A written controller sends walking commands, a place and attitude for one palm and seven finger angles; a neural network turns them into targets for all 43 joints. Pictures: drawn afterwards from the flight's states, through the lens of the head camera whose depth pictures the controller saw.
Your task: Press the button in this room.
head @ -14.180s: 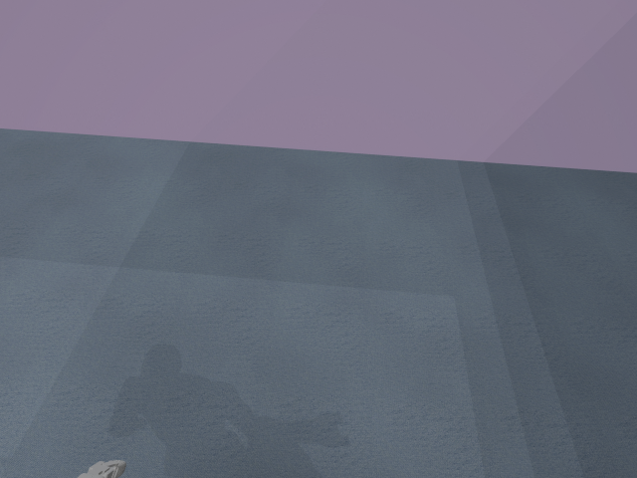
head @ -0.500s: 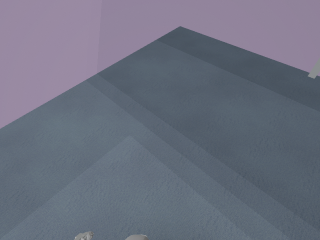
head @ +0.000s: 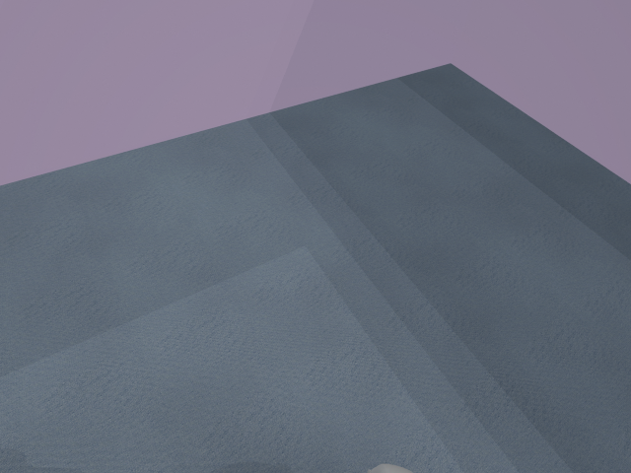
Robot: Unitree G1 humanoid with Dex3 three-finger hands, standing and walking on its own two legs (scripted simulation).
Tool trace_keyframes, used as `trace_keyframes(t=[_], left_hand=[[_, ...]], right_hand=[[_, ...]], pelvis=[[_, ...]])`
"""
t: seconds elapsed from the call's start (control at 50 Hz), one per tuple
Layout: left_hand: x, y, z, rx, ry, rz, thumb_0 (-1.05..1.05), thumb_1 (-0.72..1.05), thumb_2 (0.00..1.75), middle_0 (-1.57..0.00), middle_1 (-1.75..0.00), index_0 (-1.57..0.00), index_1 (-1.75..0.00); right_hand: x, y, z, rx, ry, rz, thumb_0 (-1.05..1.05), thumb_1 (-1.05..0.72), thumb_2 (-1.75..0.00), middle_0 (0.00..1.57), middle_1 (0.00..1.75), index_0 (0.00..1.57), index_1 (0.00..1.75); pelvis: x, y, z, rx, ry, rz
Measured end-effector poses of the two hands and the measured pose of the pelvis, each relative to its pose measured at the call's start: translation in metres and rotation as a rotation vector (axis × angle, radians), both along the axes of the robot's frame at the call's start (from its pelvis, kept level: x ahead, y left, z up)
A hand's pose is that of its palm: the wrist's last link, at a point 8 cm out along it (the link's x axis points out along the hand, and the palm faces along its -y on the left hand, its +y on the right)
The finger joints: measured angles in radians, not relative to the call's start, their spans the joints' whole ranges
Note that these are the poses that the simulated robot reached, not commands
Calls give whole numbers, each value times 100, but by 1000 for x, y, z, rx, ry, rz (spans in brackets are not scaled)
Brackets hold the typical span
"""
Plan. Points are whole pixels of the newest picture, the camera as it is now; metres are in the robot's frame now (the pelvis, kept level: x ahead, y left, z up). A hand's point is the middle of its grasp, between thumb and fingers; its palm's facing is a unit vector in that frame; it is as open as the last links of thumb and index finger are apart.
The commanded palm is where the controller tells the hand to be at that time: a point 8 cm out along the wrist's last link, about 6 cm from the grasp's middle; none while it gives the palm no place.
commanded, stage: turn or walk to find it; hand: left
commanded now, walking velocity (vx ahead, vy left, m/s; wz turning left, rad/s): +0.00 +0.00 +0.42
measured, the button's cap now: out of the picture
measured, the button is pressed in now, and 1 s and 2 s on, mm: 0 0 0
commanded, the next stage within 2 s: stand and wait in 1.78 s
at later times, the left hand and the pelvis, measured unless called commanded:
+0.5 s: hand out of the picture +0.01 +0.15 -0.15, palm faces +0.23 -0.93 -0.27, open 7.4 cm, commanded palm none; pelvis -0.01 -0.05 +0.00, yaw +14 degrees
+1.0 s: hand out of the picture -0.06 +0.21 -0.16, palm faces +0.46 -0.85 -0.26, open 7.4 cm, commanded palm none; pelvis -0.02 -0.02 +0.00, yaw +26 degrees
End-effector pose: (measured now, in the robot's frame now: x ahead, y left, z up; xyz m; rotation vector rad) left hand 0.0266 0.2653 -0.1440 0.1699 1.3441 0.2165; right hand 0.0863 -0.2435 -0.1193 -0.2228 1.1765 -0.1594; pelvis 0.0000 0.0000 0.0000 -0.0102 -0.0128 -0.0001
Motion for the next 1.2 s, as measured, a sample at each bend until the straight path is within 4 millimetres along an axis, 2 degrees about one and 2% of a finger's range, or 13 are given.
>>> trace_keyframes(t=[0.14, 0.24, 0.3, 0.44, 0.56, 0.64, 0.76, 0.82, 0.88, 0.98, 1.12, 1.2], left_hand=[[18, -4, 16, 15, -104, 16, 1, 91, 89, -20, -30, -20, -30], [28, -23, 24, 35, -165, 18, 1, 91, 89, -20, -30, -20, -30], [26, -37, 25, 58, -197, 26, 1, 91, 89, -20, -30, -20, -30], [-15, -62, 34, 57, -156, 112, 1, 90, 89, -20, -30, -20, -30], [-51, -69, 28, 34, -94, 192, 1, 90, 89, -20, -30, -20, -30], [-80, -63, 19, 15, -56, 253, 1, 90, 89, -20, -30, -21, -30], [-128, -39, -7, -9, 11, 355, 1, 90, 89, -20, -30, -20, -30], [-139, -29, -6, -6, 44, 386, 1, 90, 89, -20, -30, -20, -30], [-136, -22, 2, 2, 16, 406, 1, 91, 89, -20, -30, -20, -30], [-116, -17, 14, 33, -64, 415, 1, 91, 89, -20, -30, -20, -30], [-81, -34, 23, 92, -166, 405, 1, 91, 89, -20, -30, -20, -30], [-83, -55, 32, 107, -187, 433, 1, 91, 89, -20, -30, -20, -30]], right_hand=[[2, 6, -3, 36, 6, 40, 0, -91, -90, 20, 30, 21, 30], [-6, -8, -18, 66, 40, 49, 0, -91, -90, 20, 30, 21, 30], [-10, -22, -32, 85, 63, 54, 1, -91, -90, 20, 30, 21, 30], [-13, -42, -31, 78, 135, 107, 1, -91, -90, 20, 30, 20, 30], [-7, -42, -25, 50, 185, 174, 1, -91, -90, 20, 30, 20, 30], [10, -26, -22, 27, 183, 241, 1, -91, -90, 20, 30, 20, 30], [47, 17, -18, -2, 71, 348, 1, -91, -90, 20, 30, 20, 30], [57, 34, -9, 0, 28, 382, 1, -91, -90, 20, 30, 20, 30], [61, 45, -4, 6, 19, 409, 0, -91, -90, 20, 30, 20, 30], [64, 50, -7, 32, 30, 440, 0, -91, -90, 20, 30, 20, 30], [71, 27, -32, 71, 71, 445, 1, -91, -90, 20, 30, 21, 30], [77, 12, -38, 67, 112, 463, 1, -91, -90, 20, 30, 20, 30]], pelvis=[[-5, -3, 5, 3, 1, 52], [-9, -19, 0, 18, 9, 96], [-10, -32, -6, 26, 11, 123], [-14, -46, 2, 42, 6, 205], [-15, -46, 5, 47, 18, 270], [-19, -39, 3, 41, 26, 309], [-27, -17, -11, 19, 29, 362], [-28, -12, -6, 13, 23, 380], [-28, -10, 0, 4, 22, 404], [-26, -14, 3, 6, 22, 443], [-14, -37, -7, 32, 26, 495], [-10, -47, -5, 36, 16, 547]])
